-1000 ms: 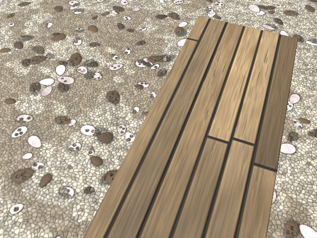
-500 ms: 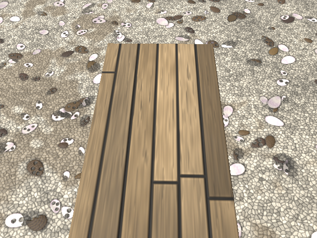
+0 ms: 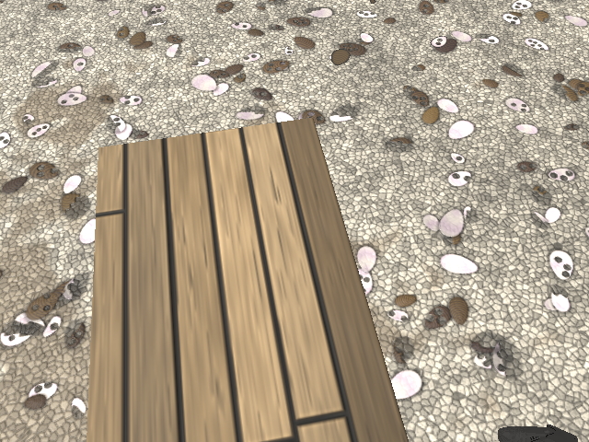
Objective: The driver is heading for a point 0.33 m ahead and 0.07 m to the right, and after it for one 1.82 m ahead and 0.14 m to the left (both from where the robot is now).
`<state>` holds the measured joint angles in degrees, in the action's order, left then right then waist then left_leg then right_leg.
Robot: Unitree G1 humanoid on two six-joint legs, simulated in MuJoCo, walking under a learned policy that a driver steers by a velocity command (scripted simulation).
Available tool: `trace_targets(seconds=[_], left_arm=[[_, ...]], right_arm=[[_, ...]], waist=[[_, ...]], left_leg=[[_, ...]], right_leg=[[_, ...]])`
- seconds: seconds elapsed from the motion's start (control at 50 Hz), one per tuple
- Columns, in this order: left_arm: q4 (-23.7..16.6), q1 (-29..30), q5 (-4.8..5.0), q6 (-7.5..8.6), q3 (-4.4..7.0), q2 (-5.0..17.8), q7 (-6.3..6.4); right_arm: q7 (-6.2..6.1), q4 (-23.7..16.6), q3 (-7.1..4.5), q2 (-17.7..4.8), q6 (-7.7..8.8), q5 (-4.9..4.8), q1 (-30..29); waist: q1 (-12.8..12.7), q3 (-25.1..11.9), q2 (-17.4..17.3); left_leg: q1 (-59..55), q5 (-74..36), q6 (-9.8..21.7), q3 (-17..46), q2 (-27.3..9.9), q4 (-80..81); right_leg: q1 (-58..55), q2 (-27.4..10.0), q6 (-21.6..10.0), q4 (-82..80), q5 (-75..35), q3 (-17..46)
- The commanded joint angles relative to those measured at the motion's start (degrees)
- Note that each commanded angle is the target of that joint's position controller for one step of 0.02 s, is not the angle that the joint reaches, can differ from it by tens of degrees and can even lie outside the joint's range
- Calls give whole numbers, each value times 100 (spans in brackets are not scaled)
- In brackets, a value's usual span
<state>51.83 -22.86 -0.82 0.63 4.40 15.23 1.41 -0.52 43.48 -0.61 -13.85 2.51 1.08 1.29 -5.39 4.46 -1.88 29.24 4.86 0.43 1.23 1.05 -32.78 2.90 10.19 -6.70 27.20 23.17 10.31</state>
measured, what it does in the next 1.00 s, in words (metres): steps on the spot, turning right: left foot, then right foot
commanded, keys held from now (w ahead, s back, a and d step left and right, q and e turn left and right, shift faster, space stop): e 0.76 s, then no key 0.24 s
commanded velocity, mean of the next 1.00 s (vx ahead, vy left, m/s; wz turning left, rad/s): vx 0.03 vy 0.00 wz -0.54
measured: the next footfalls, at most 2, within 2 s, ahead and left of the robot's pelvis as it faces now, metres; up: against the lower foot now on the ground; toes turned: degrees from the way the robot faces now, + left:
left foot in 0.02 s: +0.17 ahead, +0.10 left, +0.00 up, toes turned -3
right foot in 0.46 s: +0.03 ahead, -0.10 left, +0.00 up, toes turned -18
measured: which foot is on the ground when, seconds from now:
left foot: up 0.00-0.00, down 0.02-0.46, up 0.48-0.94, down 0.96-1.00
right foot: down 0.00-0.02, up 0.04-0.44, down 0.46-0.96, up 0.98-1.00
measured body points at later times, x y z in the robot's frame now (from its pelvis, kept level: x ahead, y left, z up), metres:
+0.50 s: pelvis +0.03 +0.00 +0.00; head +0.03 -0.03 +0.45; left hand +0.23 +0.22 -0.10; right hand +0.05 -0.30 -0.13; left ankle +0.13 +0.10 -0.72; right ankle +0.00 -0.08 -0.73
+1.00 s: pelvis +0.03 +0.02 +0.01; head +0.06 +0.02 +0.46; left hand +0.27 +0.19 -0.12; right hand +0.02 -0.28 -0.09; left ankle +0.09 +0.10 -0.73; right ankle -0.01 -0.08 -0.72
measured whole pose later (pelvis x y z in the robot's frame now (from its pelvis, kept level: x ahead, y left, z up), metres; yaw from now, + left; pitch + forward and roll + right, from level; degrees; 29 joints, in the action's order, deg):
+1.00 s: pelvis +0.03 +0.02 +0.01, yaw -32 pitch +0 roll +0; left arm 41.9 -12.8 -0.8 -2.6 3.2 16.5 0.3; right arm -1.7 40.0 -1.4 -14.7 -1.8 1.0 10.8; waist -0.7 2.5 2.2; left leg 14.2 13.8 1.9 0.1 1.8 -28.5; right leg 17.9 8.0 -1.7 34.9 20.8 10.5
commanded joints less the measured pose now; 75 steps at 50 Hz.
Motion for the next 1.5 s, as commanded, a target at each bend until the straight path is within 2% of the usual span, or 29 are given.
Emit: trace_targets(seconds=[0.02, 0.04, 0.06, 0.1, 0.14, 0.36, 0.44, 0.46, 0.48, 0.5, 0.52, 0.54, 0.6, 0.76, 0.92, 0.94, 0.96, 0.98, 1.0, 1.04, 1.1, 1.24, 1.34, 1.36, 1.38, 1.4, 1.42, 1.44, 1.5], left_arm=[[-672, 523, 146, 162, 132, 728, -47], [-721, -484, 339, 122, 63, 182, 17], [-523, -770, 81, 8, 146, 768, 71], [-535, -15, -89, -164, 196, 828, -27], [-599, 110, -87, -347, 175, 669, -175], [-1213, 1002, -8, -527, -31, 501, -412], [-1202, 658, 15, -415, -20, 529, -427], [-1156, 508, -15, -358, 8, 641, -379], [-1309, 580, -56, -314, 87, 1158, -286], [-1438, 561, -111, -325, 279, 1817, -219], [-1327, 601, -124, -318, 235, 1501, -156], [-1359, 971, -68, -300, 148, 1243, -130], [-1497, 1276, 20, -239, 70, 911, -126], [-1396, 534, -4, -218, 172, 1062, -128], [-1388, 1070, 5, -269, 106, 977, -137], [-1394, 1126, 56, -261, 59, 861, -110], [-1418, 938, 51, -233, -44, 507, -100], [-1436, 660, 52, -221, -63, 427, -77], [-1349, 817, -70, -267, 43, 825, -69], [-1174, 808, -38, -292, 49, 769, -139], [-1047, 852, -155, -248, 9, 714, -300], [-1077, 1572, -116, -39, -155, 416, -387], [-662, 661, -120, 150, -171, 398, -241], [-489, 48, -145, 216, -112, 648, -172], [-457, -500, -160, 250, 23, 1277, -102], [-348, -518, -122, 247, 115, 1493, -97], [-409, -125, -93, 254, 21, 1135, -122], [-487, 193, -64, 287, -59, 855, -152], [-452, 305, -77, 417, -145, 600, -123]], right_arm=[[-165, 12, -306, -1147, 234, 68, 1755], [-158, -174, -347, -1517, 163, 77, 1603], [-116, -232, -347, -1217, 39, -84, 1556], [-144, -391, -140, -508, -63, -85, 840], [-202, -418, -133, -566, -132, -5, 623], [-97, -368, -380, -1085, -272, 96, 838], [-61, -340, -453, -1215, -396, 38, 937], [-24, -258, -464, -1101, -435, 50, 1167], [46, -368, -363, -598, -484, 72, 1478], [-77, -699, -367, -747, -558, 63, 817], [-87, -732, -380, -814, -593, -10, 554], [-61, -664, -384, -782, -579, -70, 729], [-2, -369, -461, -927, -495, 77, 1216], [-41, -694, -374, -744, -544, -11, 712], [-126, -613, -267, -586, -444, -101, 1282], [-161, -574, -255, -588, -389, -43, 1409], [-201, -653, -270, -885, -325, 67, 1331], [-159, -830, -335, -1388, -315, 43, 896], [-119, -703, -346, -1261, -312, 26, 1111], [-54, -654, -205, -779, -274, 3, 823], [-28, -397, -287, -922, -283, 15, 1289], [90, 26, -430, -1030, -109, 10, 1840], [136, 123, -458, -957, -129, -74, 1615], [133, 6, -366, -671, -89, -41, 1407], [177, -315, -202, -135, -36, -72, 1100], [139, -386, -314, -654, -33, 47, 866], [174, -299, -392, -873, -33, 51, 959], [241, -163, -386, -833, -14, 28, 1178], [342, 77, -364, -698, -58, 77, 1346]], waist=[[1072, -1399, 179], [530, -2258, -1210], [462, -2589, -732], [375, -1239, -44], [305, -787, -578], [524, -806, -750], [350, -782, -436], [311, -614, 155], [496, -492, 1779], [200, 3, 1697], [303, 83, 1099], [567, 60, 1023], [677, -538, 938], [295, -643, 907], [653, -775, 846], [736, -767, 675], [589, -825, -230], [367, -618, -1039], [580, -624, -949], [407, -396, -529], [620, -194, -846], [890, -105, -636], [296, -174, -196], [-4, -410, 274], [-254, -660, 1547], [-246, 29, 1240], [73, 361, 712], [284, 347, 682], [418, 72, 657]], left_leg=[[-3023, -2308, 487, 787, -933, 885], [-4375, -5691, 1408, 2574, -2949, 436], [-3823, -5128, 1753, 3080, -3059, 596], [-2479, -2830, 1376, 1673, -2153, 1131], [-1702, -1687, 1156, 857, -1601, 1546], [-1280, 892, 1112, -55, -1817, 1886], [-920, 1068, 630, -433, -1837, 1237], [-536, 1353, 228, -788, -1617, 497], [523, 2817, -274, -1396, -864, -1237], [943, 3133, -365, -575, -198, -1964], [667, 2555, -322, -98, -383, -2484], [582, 2010, -268, -13, -376, -2528], [457, 1459, -246, -80, -247, -2945], [537, 1825, -277, 98, -138, -1859], [-1676, 1276, 58, -135, 106, 496], [-2260, 661, 122, 39, -91, 1279], [-2634, 793, 300, 1113, -1138, 1853], [-2425, -285, 838, 2333, -2162, 2004], [-1789, -477, 1404, 2384, -2361, 1870], [-1628, 501, 1182, 1599, -1632, 1992], [-2376, 2218, 991, 1513, -1229, 2353], [-2568, 2027, 1195, 1392, -1316, 2410], [-771, 2103, 963, 913, -989, 1611], [59, 2342, 751, 596, -721, 845], [1077, 2603, 441, -286, 15, -910], [1659, 2676, 474, -197, 24, -1840], [1682, 2178, 510, 116, -288, -2254], [1544, 1761, 482, 144, -387, -2293], [1229, 986, 303, 89, -396, -2579]], right_leg=[[917, -842, 349, 2377, -4130, 646], [2197, 217, 495, 4179, 1710, -233], [2317, -136, 460, 4814, 1561, -361], [2491, -552, 622, 4711, 751, -479], [2309, -701, 805, 4531, 362, -638], [1558, -1012, 639, 2092, 171, -1278], [505, -854, 290, 398, -299, -1446], [236, -1044, 184, -470, -509, -821], [30, -2614, -148, -1383, -528, 1426], [1216, -3313, -881, -1577, -1338, 2343], [1342, -2863, -852, -1418, -1565, 1651], [1377, -2428, -651, -1321, -1610, 1120], [678, -1885, -530, -960, -2920, 578], [-58, -2028, -778, -685, -3003, 1334], [891, -1697, -290, -222, -3377, 1448], [1267, -1505, -19, -97, -2611, 1409], [1701, -1051, 311, 549, -1305, 933], [2284, -69, 504, 1048, 421, -14], [1859, -350, 568, 1940, 969, -162], [1794, -469, 629, 2394, 362, -147], [2556, -487, 673, 2489, 23, -483], [2247, -833, 607, 1099, 30, -1134], [-413, -692, 213, -660, -909, -1345], [-1366, -1312, 102, -892, -304, -550], [-1877, -2770, -354, -1801, 1753, 1699], [-1074, -3357, -847, -2220, 2217, 2654], [-784, -3070, -844, -2114, 1968, 2204], [-613, -2743, -663, -2137, 1396, 1689], [-556, -2199, -312, -2201, -731, 280]])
